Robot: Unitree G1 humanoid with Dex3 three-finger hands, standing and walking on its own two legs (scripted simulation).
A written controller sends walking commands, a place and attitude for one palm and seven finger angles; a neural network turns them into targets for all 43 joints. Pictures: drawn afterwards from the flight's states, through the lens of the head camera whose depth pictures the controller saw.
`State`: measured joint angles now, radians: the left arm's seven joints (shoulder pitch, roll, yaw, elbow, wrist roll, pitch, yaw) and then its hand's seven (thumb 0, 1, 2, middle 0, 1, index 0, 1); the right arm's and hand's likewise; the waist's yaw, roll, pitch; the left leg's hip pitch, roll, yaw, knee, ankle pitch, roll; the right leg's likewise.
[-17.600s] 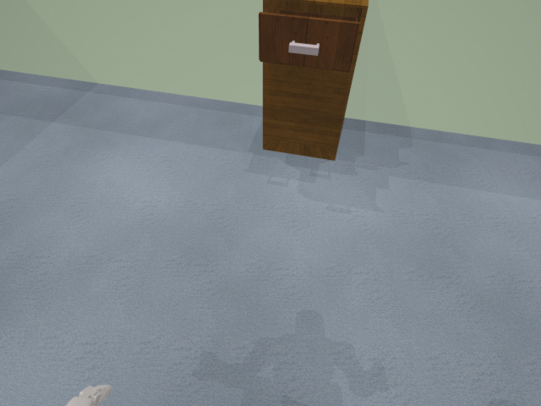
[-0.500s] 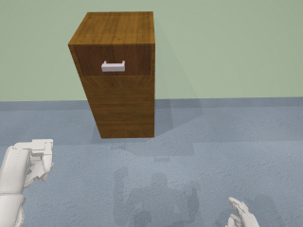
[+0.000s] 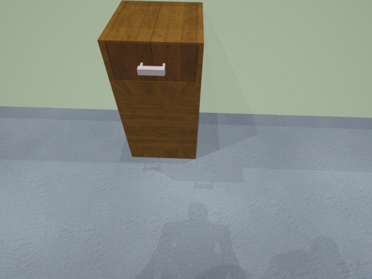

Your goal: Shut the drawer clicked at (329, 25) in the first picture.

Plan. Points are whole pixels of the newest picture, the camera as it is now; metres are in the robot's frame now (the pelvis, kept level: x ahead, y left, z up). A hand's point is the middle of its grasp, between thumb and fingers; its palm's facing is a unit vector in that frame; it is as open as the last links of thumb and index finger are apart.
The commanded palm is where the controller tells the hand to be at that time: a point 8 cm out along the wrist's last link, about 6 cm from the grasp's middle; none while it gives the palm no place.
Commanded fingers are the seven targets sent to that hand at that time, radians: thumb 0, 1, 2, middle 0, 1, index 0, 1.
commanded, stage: let the arm hang, fingers relaxed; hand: left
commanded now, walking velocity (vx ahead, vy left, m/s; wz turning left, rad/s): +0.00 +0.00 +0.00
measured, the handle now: (152, 67) +0.91 +0.21 -0.06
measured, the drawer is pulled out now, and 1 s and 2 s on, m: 0.00 0.00 0.00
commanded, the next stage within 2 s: look to check the result in 0.54 s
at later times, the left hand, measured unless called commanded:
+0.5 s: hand out of the picture +0.02 +0.17 -0.17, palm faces +0.01 -0.98 -0.20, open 7.3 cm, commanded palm none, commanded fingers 0.00 0.90 0.90 -0.20 -0.30 -0.20 -0.30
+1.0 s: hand out of the picture +0.02 +0.16 -0.17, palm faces +0.02 -0.97 -0.22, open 7.3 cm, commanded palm none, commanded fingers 0.00 0.90 0.90 -0.20 -0.30 -0.20 -0.30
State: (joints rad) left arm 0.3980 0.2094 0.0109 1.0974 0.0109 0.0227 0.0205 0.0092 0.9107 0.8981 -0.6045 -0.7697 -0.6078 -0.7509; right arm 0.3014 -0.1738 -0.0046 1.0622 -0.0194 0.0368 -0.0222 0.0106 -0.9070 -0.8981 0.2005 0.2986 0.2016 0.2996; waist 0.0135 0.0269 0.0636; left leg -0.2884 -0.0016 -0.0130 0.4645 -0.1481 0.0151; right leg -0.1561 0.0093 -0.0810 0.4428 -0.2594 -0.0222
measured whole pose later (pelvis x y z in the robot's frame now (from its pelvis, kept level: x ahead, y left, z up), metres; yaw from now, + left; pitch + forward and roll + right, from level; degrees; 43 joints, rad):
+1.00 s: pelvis +0.02 -0.02 +0.00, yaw -1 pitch -2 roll +0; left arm 0.27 0.16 0.01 1.14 0.01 -0.01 0.03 0.00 0.91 0.90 -0.20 -0.30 -0.20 -0.30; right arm 0.24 -0.16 -0.01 1.13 -0.02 0.01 -0.04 0.01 -0.91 -0.90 0.20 0.30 0.20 0.30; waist 0.00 0.03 0.06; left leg -0.22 0.02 0.00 0.41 -0.15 -0.01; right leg -0.10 0.03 -0.07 0.40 -0.27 -0.04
